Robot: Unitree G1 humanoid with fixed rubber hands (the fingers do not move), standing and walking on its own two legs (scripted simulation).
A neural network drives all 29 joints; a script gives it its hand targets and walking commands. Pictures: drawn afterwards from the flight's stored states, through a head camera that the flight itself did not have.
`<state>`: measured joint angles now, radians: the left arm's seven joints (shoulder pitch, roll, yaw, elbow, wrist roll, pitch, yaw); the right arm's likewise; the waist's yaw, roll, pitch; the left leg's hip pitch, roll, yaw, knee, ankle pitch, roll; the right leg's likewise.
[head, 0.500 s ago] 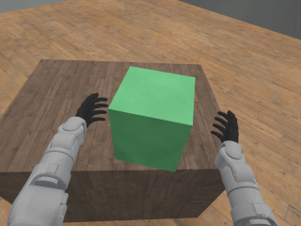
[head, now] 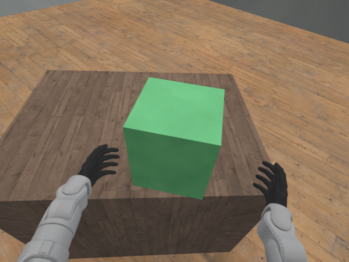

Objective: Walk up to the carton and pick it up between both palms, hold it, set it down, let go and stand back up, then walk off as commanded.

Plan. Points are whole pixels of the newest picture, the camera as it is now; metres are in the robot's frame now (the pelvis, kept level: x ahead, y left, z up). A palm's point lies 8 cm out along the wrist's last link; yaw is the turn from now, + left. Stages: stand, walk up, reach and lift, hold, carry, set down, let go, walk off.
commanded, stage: set down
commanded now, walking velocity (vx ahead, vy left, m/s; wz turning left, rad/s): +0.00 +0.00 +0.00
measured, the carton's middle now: (176, 139) +0.45 -0.01 +0.02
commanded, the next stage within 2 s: let go in 1.76 s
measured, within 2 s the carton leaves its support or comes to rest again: neither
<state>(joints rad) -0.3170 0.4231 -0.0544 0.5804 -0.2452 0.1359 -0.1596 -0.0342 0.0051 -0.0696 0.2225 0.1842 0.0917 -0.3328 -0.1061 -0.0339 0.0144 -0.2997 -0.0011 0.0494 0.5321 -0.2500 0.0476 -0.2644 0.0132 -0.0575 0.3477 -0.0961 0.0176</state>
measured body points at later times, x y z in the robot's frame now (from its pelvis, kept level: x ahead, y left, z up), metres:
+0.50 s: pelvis +0.02 +0.00 +0.00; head +0.05 +0.03 +0.45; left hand +0.30 +0.23 -0.03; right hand +0.22 -0.21 +0.01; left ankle +0.02 +0.07 -0.74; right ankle +0.05 -0.14 -0.74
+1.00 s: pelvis +0.03 +0.00 +0.00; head +0.05 +0.02 +0.45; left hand +0.26 +0.24 -0.04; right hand +0.19 -0.20 -0.04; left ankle +0.02 +0.07 -0.74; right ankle +0.05 -0.14 -0.74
